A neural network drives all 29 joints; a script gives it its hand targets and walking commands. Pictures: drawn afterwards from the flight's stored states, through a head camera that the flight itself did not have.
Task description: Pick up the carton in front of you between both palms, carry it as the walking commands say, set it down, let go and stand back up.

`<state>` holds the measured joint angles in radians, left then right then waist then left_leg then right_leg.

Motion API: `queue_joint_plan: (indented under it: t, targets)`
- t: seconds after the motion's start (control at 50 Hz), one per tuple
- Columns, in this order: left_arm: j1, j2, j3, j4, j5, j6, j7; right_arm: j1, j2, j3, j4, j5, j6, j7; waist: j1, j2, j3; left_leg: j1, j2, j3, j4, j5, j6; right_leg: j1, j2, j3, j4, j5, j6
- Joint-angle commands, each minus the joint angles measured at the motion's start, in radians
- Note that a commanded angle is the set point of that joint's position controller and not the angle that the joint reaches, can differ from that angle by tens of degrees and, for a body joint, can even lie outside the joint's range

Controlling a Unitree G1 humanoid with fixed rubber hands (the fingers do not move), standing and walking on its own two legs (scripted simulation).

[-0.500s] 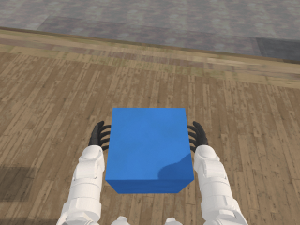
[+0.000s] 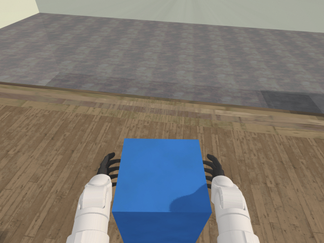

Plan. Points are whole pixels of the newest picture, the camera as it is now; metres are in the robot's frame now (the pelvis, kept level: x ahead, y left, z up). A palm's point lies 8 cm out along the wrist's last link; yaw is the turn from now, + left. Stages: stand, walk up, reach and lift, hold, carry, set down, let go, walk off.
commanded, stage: reach and lift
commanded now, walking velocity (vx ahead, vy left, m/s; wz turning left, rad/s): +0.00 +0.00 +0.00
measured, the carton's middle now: (160, 193) +0.30 +0.00 -0.05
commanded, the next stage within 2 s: hold in 0.84 s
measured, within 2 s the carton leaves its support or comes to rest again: neither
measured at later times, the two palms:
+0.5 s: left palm (103, 175) +0.30 +0.15 +0.03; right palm (218, 176) +0.30 -0.15 +0.03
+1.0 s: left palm (102, 172) +0.29 +0.15 +0.06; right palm (221, 173) +0.29 -0.15 +0.06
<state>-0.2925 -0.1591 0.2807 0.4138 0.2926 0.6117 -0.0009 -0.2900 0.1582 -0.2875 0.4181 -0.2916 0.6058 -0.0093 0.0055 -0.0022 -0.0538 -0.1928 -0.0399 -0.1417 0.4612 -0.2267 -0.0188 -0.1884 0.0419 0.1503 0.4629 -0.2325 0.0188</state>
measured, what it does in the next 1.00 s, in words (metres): stands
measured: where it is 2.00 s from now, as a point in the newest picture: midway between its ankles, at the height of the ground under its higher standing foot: outside the picture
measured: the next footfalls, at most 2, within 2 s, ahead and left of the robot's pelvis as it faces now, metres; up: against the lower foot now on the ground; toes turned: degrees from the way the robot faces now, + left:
none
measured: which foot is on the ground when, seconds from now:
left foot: down 0.00-1.00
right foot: down 0.00-1.00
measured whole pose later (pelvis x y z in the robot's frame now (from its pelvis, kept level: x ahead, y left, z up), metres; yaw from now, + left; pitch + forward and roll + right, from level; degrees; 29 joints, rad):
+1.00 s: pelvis +0.01 +0.00 +0.01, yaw +0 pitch -6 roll +0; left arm -0.24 -0.15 0.20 0.22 0.26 0.74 0.00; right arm -0.24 0.15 -0.20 0.22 -0.26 0.74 -0.01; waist 0.00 0.00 -0.02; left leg -0.05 -0.03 -0.14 0.35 -0.19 -0.02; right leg -0.05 0.03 0.14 0.35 -0.20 0.01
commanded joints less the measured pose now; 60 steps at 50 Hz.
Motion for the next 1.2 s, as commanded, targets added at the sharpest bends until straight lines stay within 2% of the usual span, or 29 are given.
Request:
queue_joint_plan:
  t: [0.0,0.18,0.56,0.8,0.9,0.94,1.04,1.18]
  targets:
    - [-0.544,-0.977,-0.53,0.004,-0.228,-0.028,-0.258,-0.561,0.97,0.541,-0.003,0.235,-0.027,0.273,0.002,0.005,-0.168,0.051,-0.048,0.079,-0.074,0.039,0.01,0.018,0.053,-0.089,-0.08,0.029,-0.014]
    - [-0.568,-0.97,-0.543,-0.005,-0.226,-0.02,-0.259,-0.577,0.974,0.546,-0.005,0.23,-0.018,0.268,-0.004,0.001,-0.207,0.085,-0.054,0.086,-0.078,0.064,0.005,0.05,0.052,-0.091,-0.087,0.059,-0.008]
    - [-0.437,-0.942,-0.581,-0.117,-0.255,0.023,-0.249,-0.446,0.948,0.588,-0.121,0.263,0.028,0.259,0.0,0.001,-0.216,0.163,-0.062,0.078,-0.114,0.255,-0.004,0.14,0.061,-0.083,-0.12,0.253,0.005]
    - [-0.426,-0.934,-0.593,-0.16,-0.267,0.051,-0.247,-0.436,0.939,0.599,-0.163,0.272,0.056,0.258,0.001,0.003,-0.191,0.18,-0.063,0.074,-0.127,0.255,-0.005,0.151,0.063,-0.081,-0.133,0.25,0.004]
    - [-0.437,-0.946,-0.663,-0.245,-0.311,0.078,-0.244,-0.446,0.944,0.664,-0.252,0.311,0.084,0.253,-0.006,0.001,-0.238,0.22,-0.063,0.067,-0.132,0.31,-0.007,0.188,0.065,-0.077,-0.142,0.304,0.007]
    - [-0.419,-0.926,-0.653,-0.248,-0.305,0.101,-0.238,-0.429,0.923,0.656,-0.254,0.307,0.107,0.248,-0.004,0.001,-0.207,0.213,-0.062,0.068,-0.144,0.289,-0.006,0.189,0.063,-0.077,-0.152,0.284,0.005]
    - [-0.427,-0.891,-0.583,-0.189,-0.262,0.128,-0.238,-0.44,0.888,0.59,-0.195,0.27,0.131,0.251,-0.001,0.003,-0.089,0.165,-0.058,0.082,-0.167,0.135,-0.002,0.144,0.057,-0.086,-0.173,0.133,-0.001]
    - [-0.514,-0.926,-0.593,-0.185,-0.273,0.116,-0.251,-0.529,0.925,0.603,-0.195,0.282,0.119,0.264,0.0,0.003,-0.143,0.174,-0.056,0.082,-0.149,0.119,0.001,0.144,0.056,-0.089,-0.157,0.116,-0.002]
